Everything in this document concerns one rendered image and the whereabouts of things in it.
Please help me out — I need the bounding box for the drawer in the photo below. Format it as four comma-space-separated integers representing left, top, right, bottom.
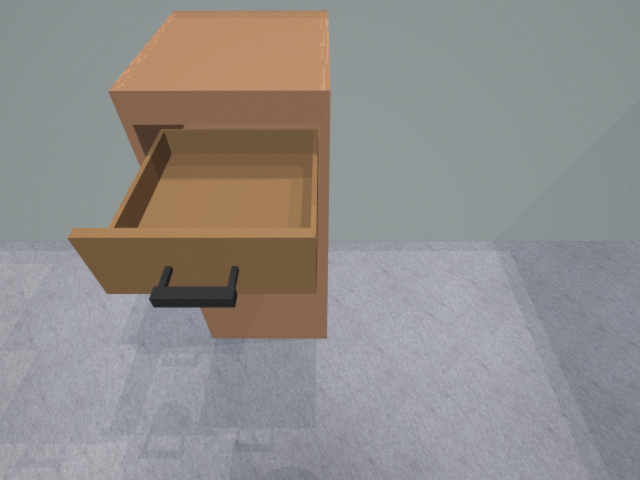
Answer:
67, 129, 318, 294

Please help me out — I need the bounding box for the cabinet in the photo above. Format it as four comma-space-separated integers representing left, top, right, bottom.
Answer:
108, 10, 331, 339

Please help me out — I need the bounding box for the handle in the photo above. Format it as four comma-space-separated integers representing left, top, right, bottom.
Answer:
149, 266, 239, 307

